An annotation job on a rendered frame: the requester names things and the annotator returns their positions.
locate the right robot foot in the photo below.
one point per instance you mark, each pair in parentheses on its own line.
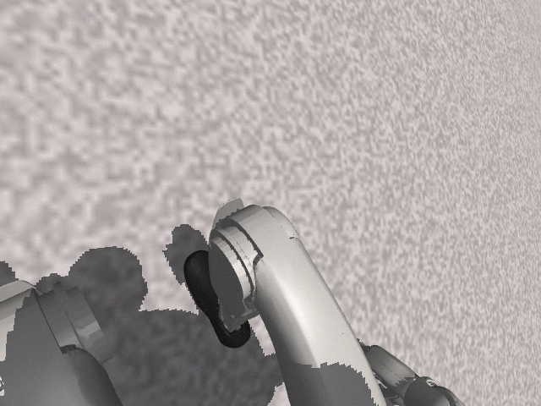
(197,276)

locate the right robot arm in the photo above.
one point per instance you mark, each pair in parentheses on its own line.
(424,391)

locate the right robot hand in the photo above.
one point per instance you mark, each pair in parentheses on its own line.
(393,374)

